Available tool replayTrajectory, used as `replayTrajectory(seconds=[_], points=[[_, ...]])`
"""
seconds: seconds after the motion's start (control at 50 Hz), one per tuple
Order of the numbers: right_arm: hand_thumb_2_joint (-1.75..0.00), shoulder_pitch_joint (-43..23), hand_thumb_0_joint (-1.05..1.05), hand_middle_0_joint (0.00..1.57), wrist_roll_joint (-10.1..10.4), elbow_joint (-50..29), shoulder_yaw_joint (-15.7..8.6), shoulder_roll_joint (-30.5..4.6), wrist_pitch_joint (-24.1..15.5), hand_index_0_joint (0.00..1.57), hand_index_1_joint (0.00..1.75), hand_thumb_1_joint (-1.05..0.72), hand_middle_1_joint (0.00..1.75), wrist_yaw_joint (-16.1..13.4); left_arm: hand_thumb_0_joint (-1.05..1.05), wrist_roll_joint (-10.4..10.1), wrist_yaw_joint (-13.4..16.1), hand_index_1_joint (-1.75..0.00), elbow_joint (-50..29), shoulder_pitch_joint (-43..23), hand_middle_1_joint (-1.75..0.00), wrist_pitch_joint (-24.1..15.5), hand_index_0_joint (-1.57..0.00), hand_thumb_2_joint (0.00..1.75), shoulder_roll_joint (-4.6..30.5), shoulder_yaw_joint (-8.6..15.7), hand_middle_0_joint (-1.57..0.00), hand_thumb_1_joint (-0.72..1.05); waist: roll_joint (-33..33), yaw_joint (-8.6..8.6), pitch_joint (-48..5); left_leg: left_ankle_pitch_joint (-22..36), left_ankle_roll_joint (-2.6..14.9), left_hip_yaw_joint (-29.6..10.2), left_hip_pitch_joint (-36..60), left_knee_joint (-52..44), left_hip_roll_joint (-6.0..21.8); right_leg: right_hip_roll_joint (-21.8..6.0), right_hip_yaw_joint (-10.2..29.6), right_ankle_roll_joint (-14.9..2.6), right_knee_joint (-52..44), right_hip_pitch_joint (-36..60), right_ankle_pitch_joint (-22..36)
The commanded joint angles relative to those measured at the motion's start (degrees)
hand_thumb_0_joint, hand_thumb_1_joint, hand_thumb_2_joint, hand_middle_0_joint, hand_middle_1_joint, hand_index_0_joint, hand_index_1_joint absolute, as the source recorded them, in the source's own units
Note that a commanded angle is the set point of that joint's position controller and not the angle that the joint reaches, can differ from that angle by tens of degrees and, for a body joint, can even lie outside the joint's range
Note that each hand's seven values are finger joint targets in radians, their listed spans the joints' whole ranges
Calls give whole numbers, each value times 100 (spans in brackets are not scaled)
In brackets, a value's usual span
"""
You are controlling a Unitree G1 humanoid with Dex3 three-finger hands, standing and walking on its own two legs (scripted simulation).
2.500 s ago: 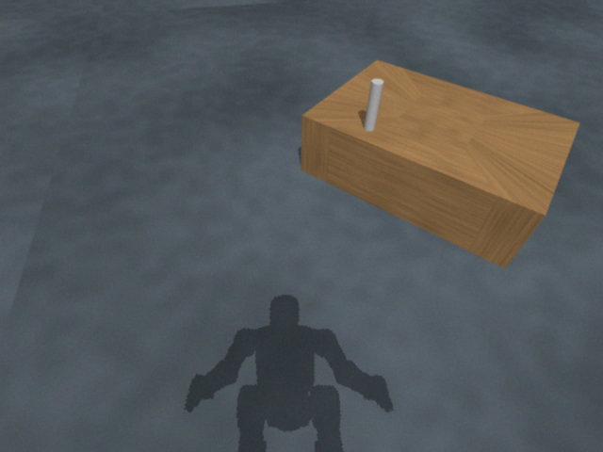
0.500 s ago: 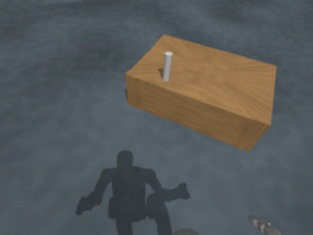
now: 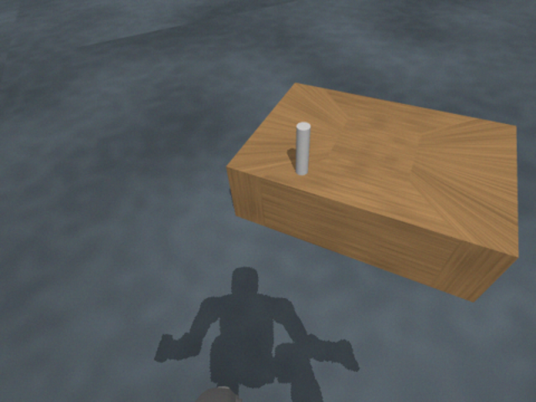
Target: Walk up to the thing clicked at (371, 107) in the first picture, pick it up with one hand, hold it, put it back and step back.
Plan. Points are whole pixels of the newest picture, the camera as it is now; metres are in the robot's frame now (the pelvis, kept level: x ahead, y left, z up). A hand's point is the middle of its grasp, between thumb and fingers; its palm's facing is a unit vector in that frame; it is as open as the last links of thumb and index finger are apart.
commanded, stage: walk up
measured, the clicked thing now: (302, 150) +1.02 -0.10 -0.33
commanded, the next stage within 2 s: none
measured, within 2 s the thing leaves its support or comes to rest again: neither
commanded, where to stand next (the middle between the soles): +0.40 +0.13 m, yaw -2 degrees
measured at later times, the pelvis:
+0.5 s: pelvis +0.18 +0.10 +0.00, yaw +0 degrees
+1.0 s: pelvis +0.31 +0.17 -0.02, yaw -1 degrees
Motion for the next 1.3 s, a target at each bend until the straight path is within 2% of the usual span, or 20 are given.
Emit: replayTrajectory(seconds=[0.0, 0.08, 0.14, 0.18, 0.2, 0.28, 0.38, 0.48, 0.52, 0.56, 0.58, 0.68, 0.86, 0.88, 0.9, 0.92, 0.94, 1.06, 1.12, 1.28], points=[[-90, -86, 0, 20, -57, -433, -334, -888, -168, 20, 30, -90, 30, 26, 0, 43, 86, -30, -336, 95, -30, -172, -20, 90, 1960, 618, -20, 90, -1478, 87, 116, 408, -92, 243, -129, -921, 285, -1279, 1053, -1208, -1511, -208, -785], [-90, -199, 0, 20, -56, -445, -410, -911, -238, 20, 30, -90, 30, 61, 0, 54, 68, -30, -347, -100, -30, -140, -20, 90, 2076, 597, -20, 90, -1432, -69, -53, 616, 29, 594, 689, -1614, 170, -1267, 826, -1030, -1138, -419, -632], [-90, 836, 0, 20, -96, -53, -569, -1155, -306, 20, 30, -90, 30, -37, 0, 68, 81, -30, -367, -179, -30, -31, -20, 90, 1675, 420, -20, 90, -363, -715, -401, 288, 138, 801, 2493, -2301, -252, -825, 322, -686, 869, -1318, -364], [-90, 1192, 0, 20, -73, -221, -744, -2059, -382, 20, 30, -90, 30, -159, 0, -107, 126, -30, -468, -28, -30, -8, -20, 90, 1132, 224, -20, 90, 1701, -860, -337, -1130, 1071, -3312, 2894, -4427, 1830, 550, 60, -229, 3696, -3085, -1785], [-90, 877, 0, 20, 50, -264, -748, -2093, -352, 20, 30, -90, 30, -179, 0, -41, 206, -30, -362, -263, -30, 18, -20, 90, 1565, 289, -20, 90, 816, -692, -45, -1412, 1548, -3474, 2079, -4339, 2101, 31, 745, -309, 4080, -2926, -1780], [-90, 46, 0, 20, 58, -468, -421, -1363, -432, 20, 30, -90, 30, -279, 0, -148, 55, -30, 142, 422, -30, 17, -20, 90, 1532, 332, -20, 90, 574, -92, 7, 432, 1130, -941, 1503, -3780, 1036, -379, 623, -224, 2997, -2014, -649], [-90, 340, 0, 20, -10, -569, -392, -1353, -441, 20, 30, -90, 30, -261, 0, -39, -24, -30, -96, -66, -30, 48, -20, 90, 1332, 348, -20, 90, 395, -297, 72, 1400, 1511, -751, 1729, -3831, 1225, -283, 249, -48, 1715, -1774, -590], [-90, 116, 0, 20, 13, -752, -333, -1209, -348, 20, 30, -90, 30, -253, 0, -24, -11, -30, -111, 17, -30, -23, -20, 90, 1134, 369, -20, 90, 129, -104, -105, 2048, 1180, -119, 1374, -3067, 839, 193, -147, -146, 596, -511, 141], [-90, 41, 0, 20, 101, -863, -249, -988, -317, 20, 30, -90, 30, -257, 0, -16, 77, -30, 64, 811, -30, -77, -20, 90, 1270, 466, -20, 90, -468, 361, -588, 2257, 820, 189, 1032, -1784, 527, 346, -65, -247, -254, 940, 595], [-90, 539, 0, 20, 107, -975, -62, -521, -298, 20, 30, -90, 30, -257, 0, 34, 178, -30, -110, 1228, -30, -157, -20, 90, 2166, 694, -20, 90, -2036, 384, -961, -952, 251, 399, -975, 627, -603, -2186, 4025, -1062, -1343, 2359, -284], [-90, 291, 0, 20, 18, -845, -238, -1168, -191, 20, 30, -90, 30, -345, 0, -66, 187, -30, -151, 913, -30, -98, -20, 90, 2205, 663, -20, 90, -1139, 360, -729, -1212, 271, -121, -1082, 1180, -215, -2559, 4440, -1754, -1316, 1687, -928], [-90, 507, 0, 20, 27, -447, -274, -1018, -144, 20, 30, -90, 30, -231, 0, -27, 157, -30, -361, 249, -30, -133, -20, 90, 1711, 509, -20, 90, -1350, -48, 76, -81, 59, -153, -603, 499, 163, -1341, 1788, -1238, -1304, 186, 93], [-90, 237, 0, 20, 47, 3, -219, -718, -323, 20, 30, -90, 30, -420, 0, 3, 83, -30, -435, -360, -30, 190, -20, 90, 1384, 266, -20, 90, -1242, -258, -468, 1287, 17, 794, 1972, -2324, -376, -701, 584, -791, 463, -1266, 785], [-90, 325, 0, 20, 15, 47, -255, -924, -360, 20, 30, -90, 30, -477, 0, -28, 88, -30, -416, -243, -30, 254, -20, 90, 1093, 152, -20, 90, -665, -293, -471, 1114, 109, 321, 2253, -2691, -69, -450, 450, -536, 935, -1651, 1], [-90, 255, 0, 20, -49, -13, -292, -1308, -412, 20, 30, -90, 30, -521, 0, -81, 97, -30, -405, -112, -30, 312, -20, 90, 753, 44, -20, 90, 447, -233, -514, 741, 431, -1389, 2027, -3409, 1163, 109, 216, -200, 1891, -1836, -961], [-90, -129, 0, 20, 41, -172, -283, -1584, -418, 20, 30, -90, 30, -532, 0, -110, 157, -30, -223, 158, -30, 399, -20, 90, 1027, 107, -20, 90, 371, -131, -576, 154, 1211, -2415, 1496, -3794, 1925, 159, 518, -104, 2241, -1501, -1962], [-90, -452, 0, 20, 52, -154, -299, -1591, -388, 20, 30, -90, 30, -533, 0, -77, 180, -30, -2, 90, -30, 436, -20, 90, 1331, 174, -20, 90, 95, -83, -421, -212, 1388, -2300, 1070, -3715, 1849, -45, 707, -112, 2446, -1233, -2036], [-90, -1128, 0, 20, 73, -11, -74, -1283, -304, 20, 30, -90, 30, -574, 0, 3, 134, -30, 685, 330, -30, 425, -20, 90, 1217, 261, -20, 90, 658, 208, -435, 802, 767, -725, 455, -2840, 1048, 52, 271, -169, 602, 52, -566], [-90, -1187, 0, 20, 168, 113, 49, -878, -252, 20, 30, -90, 30, -583, 0, 73, 85, -30, 499, -523, -30, 418, -20, 90, 1514, 246, -20, 90, -568, -101, -51, -582, 208, -151, 620, -2690, 302, -541, 1459, -467, -327, -763, -723], [-90, -1363, 0, 20, 154, 728, 171, -938, -393, 20, 30, -90, 30, -612, 0, -65, 61, -30, 915, -825, -30, 405, -20, 90, 1207, 104, -20, 90, -459, -5, -767, 2014, 274, -50, 1469, -2781, 537, -371, 917, -224, -102, 231, 1370]])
